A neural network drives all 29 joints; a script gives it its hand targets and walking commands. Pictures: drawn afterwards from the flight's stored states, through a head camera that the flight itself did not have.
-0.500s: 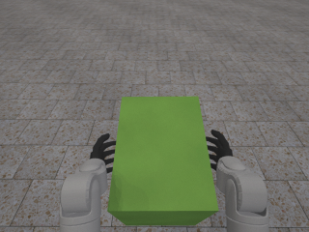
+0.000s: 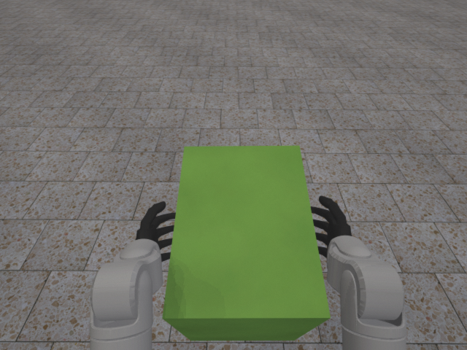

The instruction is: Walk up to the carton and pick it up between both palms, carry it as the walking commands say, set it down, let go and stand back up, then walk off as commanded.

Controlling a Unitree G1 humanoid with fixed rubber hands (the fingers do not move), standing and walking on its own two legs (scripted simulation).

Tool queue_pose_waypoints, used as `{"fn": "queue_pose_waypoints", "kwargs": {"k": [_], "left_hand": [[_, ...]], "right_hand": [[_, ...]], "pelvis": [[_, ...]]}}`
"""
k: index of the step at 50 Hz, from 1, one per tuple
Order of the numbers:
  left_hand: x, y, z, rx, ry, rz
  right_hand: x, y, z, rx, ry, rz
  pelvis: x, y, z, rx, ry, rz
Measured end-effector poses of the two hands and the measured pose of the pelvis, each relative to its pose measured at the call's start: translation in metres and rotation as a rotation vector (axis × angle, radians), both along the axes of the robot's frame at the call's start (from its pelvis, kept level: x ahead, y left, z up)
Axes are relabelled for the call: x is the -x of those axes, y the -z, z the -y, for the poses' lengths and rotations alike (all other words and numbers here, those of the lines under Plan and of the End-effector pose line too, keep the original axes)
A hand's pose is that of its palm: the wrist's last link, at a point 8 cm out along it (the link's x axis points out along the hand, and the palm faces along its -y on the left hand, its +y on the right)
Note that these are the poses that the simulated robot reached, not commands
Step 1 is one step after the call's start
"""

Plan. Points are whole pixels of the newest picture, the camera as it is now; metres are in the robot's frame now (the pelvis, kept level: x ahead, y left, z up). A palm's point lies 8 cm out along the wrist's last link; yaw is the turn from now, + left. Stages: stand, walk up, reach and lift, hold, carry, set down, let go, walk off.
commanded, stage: carry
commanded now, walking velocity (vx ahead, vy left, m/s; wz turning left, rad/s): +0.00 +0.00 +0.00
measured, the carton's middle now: (242, 248) +0.29 -0.01 +0.04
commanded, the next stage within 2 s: none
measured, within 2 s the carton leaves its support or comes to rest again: neither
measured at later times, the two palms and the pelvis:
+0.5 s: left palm (157, 242) +0.28 +0.13 +0.09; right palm (333, 238) +0.28 -0.15 +0.09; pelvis +0.02 -0.01 +0.00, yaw +0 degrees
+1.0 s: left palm (158, 239) +0.28 +0.13 +0.09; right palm (332, 235) +0.28 -0.15 +0.09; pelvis +0.02 -0.01 +0.00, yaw +0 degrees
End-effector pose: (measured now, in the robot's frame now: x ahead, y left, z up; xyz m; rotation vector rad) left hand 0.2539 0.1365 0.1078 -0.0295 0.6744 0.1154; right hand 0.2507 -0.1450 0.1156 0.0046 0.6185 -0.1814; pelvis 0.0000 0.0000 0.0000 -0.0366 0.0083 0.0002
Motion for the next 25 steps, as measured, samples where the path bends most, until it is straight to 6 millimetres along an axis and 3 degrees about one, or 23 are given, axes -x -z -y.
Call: {"fn": "queue_pose_waypoints", "kwargs": {"k": [25], "left_hand": [[-0.025, 0.018, 0.006, -0.006, -0.01, -0.019]], "right_hand": [[-0.026, 0.022, 0.006, -0.002, -0.01, -0.025]], "pelvis": [[-0.015, -0.001, 0.007, -0.009, 0.001, -0.021]]}}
